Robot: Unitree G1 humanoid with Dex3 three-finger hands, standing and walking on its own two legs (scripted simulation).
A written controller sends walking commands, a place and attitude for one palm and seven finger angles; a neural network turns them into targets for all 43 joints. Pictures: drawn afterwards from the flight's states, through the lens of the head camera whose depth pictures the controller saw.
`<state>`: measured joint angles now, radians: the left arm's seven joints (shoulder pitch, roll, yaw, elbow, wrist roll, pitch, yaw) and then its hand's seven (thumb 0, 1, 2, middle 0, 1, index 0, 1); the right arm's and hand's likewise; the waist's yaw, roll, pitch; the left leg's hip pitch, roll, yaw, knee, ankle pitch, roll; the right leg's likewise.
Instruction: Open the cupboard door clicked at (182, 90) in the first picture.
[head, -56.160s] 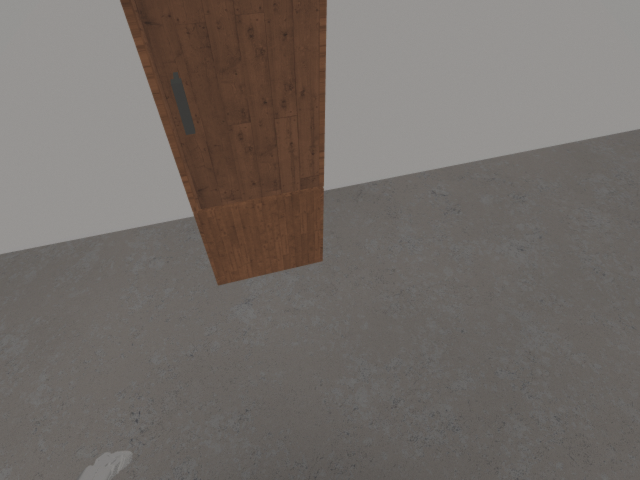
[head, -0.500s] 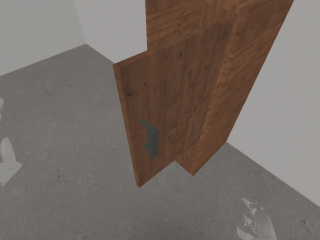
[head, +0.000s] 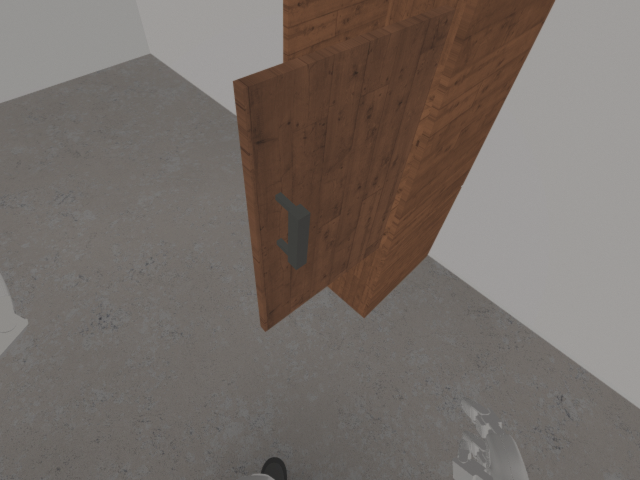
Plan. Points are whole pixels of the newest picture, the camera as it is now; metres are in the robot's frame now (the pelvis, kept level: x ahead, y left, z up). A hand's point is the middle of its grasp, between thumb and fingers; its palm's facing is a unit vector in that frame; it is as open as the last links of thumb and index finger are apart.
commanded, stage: step back with the hand held close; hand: left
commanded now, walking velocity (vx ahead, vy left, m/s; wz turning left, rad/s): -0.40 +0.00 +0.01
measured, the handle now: (289, 231) +0.46 +0.09 +0.00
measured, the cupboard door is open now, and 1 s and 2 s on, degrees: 86 86 86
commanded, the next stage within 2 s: stop stepping back and stand still in 0.06 s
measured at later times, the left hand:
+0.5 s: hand out of the picture +0.09 +0.23 +0.15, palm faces +0.35 -0.80 -0.48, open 7.4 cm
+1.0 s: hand out of the picture +0.06 +0.25 +0.16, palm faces +0.39 -0.78 -0.49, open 7.4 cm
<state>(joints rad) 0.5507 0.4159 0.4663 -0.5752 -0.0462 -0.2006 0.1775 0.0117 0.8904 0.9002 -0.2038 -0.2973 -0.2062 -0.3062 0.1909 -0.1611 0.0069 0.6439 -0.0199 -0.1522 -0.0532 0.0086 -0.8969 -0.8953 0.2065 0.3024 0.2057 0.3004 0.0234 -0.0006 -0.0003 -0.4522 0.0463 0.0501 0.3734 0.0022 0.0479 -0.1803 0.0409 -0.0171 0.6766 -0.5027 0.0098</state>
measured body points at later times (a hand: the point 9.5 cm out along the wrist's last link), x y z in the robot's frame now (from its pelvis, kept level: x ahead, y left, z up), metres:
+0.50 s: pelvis -0.12 -0.02 -0.01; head -0.11 -0.01 +0.44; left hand +0.07 +0.27 +0.18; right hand +0.03 -0.28 -0.08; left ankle -0.02 +0.06 -0.72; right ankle -0.12 -0.12 -0.74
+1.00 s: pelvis -0.14 +0.00 -0.01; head -0.13 -0.01 +0.44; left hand +0.03 +0.29 +0.19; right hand +0.01 -0.23 -0.11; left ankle -0.15 +0.11 -0.72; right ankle -0.11 -0.09 -0.74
